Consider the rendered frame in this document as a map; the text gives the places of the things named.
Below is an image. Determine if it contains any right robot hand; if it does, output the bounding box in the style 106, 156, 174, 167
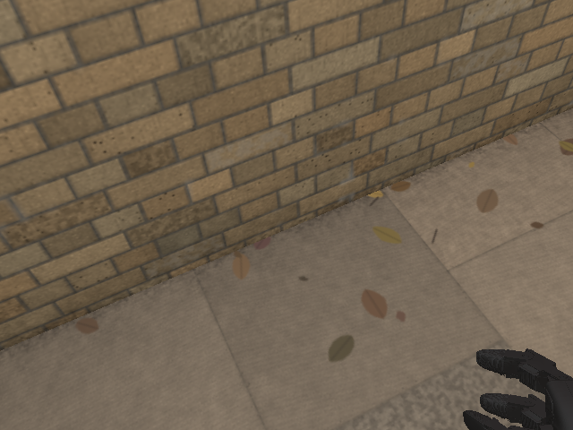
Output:
463, 348, 573, 430

